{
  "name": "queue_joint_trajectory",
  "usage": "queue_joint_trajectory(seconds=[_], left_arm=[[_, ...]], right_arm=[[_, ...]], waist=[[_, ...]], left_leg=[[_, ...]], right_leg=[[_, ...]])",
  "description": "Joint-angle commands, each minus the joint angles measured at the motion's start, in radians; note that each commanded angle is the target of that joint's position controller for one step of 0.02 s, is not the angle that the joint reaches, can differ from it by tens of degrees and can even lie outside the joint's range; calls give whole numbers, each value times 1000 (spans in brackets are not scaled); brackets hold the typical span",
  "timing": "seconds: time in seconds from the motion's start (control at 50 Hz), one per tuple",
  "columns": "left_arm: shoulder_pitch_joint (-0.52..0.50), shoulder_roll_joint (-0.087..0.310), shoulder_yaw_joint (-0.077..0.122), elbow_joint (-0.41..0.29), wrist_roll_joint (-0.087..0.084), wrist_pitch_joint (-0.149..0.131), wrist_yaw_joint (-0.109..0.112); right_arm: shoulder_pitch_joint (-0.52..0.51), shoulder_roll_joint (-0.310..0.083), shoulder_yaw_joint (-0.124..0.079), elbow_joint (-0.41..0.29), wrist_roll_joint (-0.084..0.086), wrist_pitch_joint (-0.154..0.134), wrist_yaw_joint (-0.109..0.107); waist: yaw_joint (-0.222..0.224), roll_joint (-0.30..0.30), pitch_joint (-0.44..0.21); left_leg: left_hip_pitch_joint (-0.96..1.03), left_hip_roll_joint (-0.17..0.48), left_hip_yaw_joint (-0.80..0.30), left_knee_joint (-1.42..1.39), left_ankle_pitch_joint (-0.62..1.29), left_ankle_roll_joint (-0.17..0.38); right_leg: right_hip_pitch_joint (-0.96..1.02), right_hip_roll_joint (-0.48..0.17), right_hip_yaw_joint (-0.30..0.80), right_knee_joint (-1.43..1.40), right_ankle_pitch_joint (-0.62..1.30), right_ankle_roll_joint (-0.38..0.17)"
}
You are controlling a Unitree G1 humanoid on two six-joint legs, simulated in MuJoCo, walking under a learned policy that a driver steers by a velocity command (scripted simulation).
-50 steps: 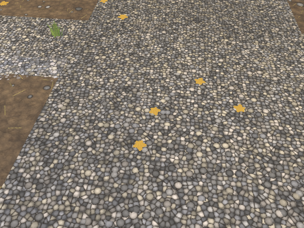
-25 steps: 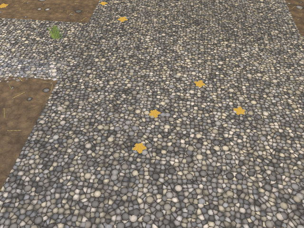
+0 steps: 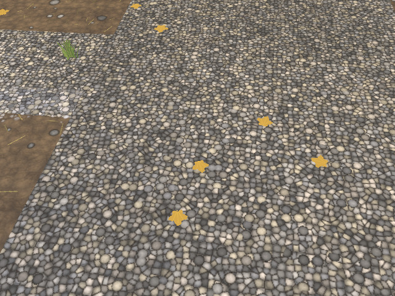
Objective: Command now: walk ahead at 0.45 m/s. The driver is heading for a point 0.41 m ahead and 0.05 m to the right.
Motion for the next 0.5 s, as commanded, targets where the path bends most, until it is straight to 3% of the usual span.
queue_joint_trajectory(seconds=[0.02, 0.08, 0.14, 0.18, 0.2, 0.22, 0.24, 0.26, 0.28, 0.3, 0.32, 0.34, 0.36, 0.4, 0.44, 0.5], left_arm=[[81, 101, 6, -13, 0, -15, 5], [89, 111, 5, -9, 1, -20, 8], [75, 138, 10, -3, 2, -25, 11], [43, 165, 19, -5, 4, -26, 14], [28, 178, 23, -7, 4, -21, 15], [14, 180, 24, -12, -2, -17, 12], [41, 128, 14, -37, -4, -14, 6], [153, 50, 10, -44, -43, -8, -9], [44, 129, 26, -61, -18, 1, -5], [-62, 137, 31, -91, -8, 0, -10], [-94, 118, 32, -94, -6, 0, -10], [-99, 103, 36, -91, 10, 11, -10], [-38, 72, 32, -78, 18, 26, -13], [-30, 54, 33, -72, 20, 48, -10], [-79, 62, 34, -87, 18, 60, -11], [-201, 58, 22, -121, 8, 63, -13]], right_arm=[[-106, -6, 5, -75, 3, 2, 2], [-224, 5, 18, -123, 15, 1, 4], [-227, -26, 13, -140, 18, -2, -5], [-95, -64, -6, -106, 18, -11, -19], [49, -85, -20, -59, 19, -19, -27], [198, -115, -36, -12, 6, -26, -35], [341, -205, -60, 8, -18, -30, -41], [308, -239, -70, -1, -9, -19, -29], [172, -191, -60, -25, 16, -14, -22], [81, -117, -38, -43, 22, -23, -20], [56, -68, -22, -34, 15, -36, -20], [69, -31, -8, -16, 17, -47, -28], [95, -25, -1, 3, 17, -56, -35], [152, -25, 8, 28, 17, -73, -37], [163, -57, 10, 32, 14, -75, -39], [176, -54, 25, 38, 18, -60, -45]], waist=[[-5, -95, 149], [15, -123, 158], [-9, -135, 141], [-74, -137, 61], [-133, -127, -14], [-195, -108, -87], [-216, 11, -206], [-134, 220, -292], [-98, 43, -161], [-84, -12, -35], [-53, -65, 49], [-21, -70, 70], [5, -21, 54], [24, -12, 49], [35, 16, 46], [18, 61, 46]], left_leg=[[-172, -7, 38, -112, 61, -17], [-69, -41, 81, -309, 119, -6], [51, -71, 97, -404, 113, 44], [201, -117, 100, -421, 64, 85], [342, -138, 98, -464, 68, 105], [551, -91, 52, -512, 77, 127], [759, 164, -240, -528, -95, 171], [914, 389, -774, -725, -208, 325], [777, 339, -690, -781, -353, 278], [617, 308, -534, -809, -315, 235], [486, 268, -418, -833, -83, 205], [412, 210, -296, -827, 140, 166], [377, 210, -222, -807, 343, 165], [365, 186, -119, -773, 669, 159], [387, 154, -49, -760, 783, 146], [401, 99, 30, -744, 841, 103]], right_leg=[[10, -242, 157, -102, 444, -97], [-12, -226, 110, -99, 552, -92], [31, -254, 89, -48, 754, -88], [82, -259, 65, 121, 1010, -72], [82, -248, 52, 286, 1036, -62], [-29, -219, 35, 493, 880, -51], [-217, -149, -3, 818, 434, -43], [-537, 42, 49, 1172, -253, -17], [-625, -51, 132, 1197, -151, -38], [-627, -90, 128, 1139, -60, -41], [-575, -115, 125, 1078, -22, -38], [-511, -131, 130, 1027, -17, -32], [-450, -127, 123, 997, -37, -17], [-423, -107, 102, 941, -54, 2], [-461, -97, 75, 845, -1, 14], [-443, -87, 16, 618, 104, 25]])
